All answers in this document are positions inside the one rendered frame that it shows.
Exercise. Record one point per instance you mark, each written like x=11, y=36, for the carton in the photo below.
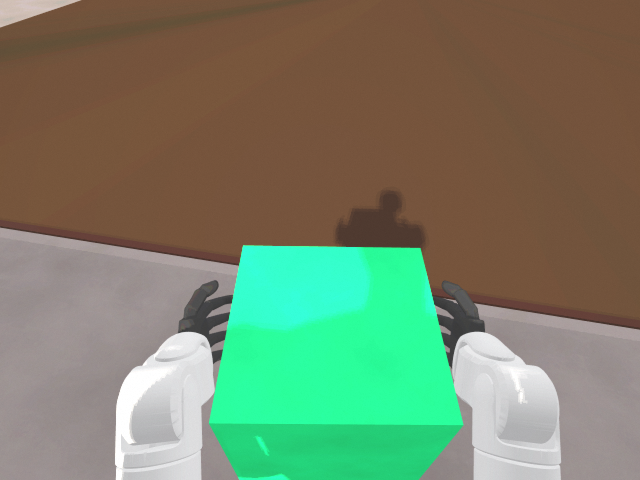
x=333, y=367

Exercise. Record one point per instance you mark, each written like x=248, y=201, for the left robot forearm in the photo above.
x=158, y=412

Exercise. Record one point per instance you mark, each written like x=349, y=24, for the right robot hand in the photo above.
x=466, y=317

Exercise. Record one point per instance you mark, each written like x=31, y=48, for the left robot hand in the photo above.
x=198, y=309

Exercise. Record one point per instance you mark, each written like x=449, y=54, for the right robot forearm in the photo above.
x=515, y=411

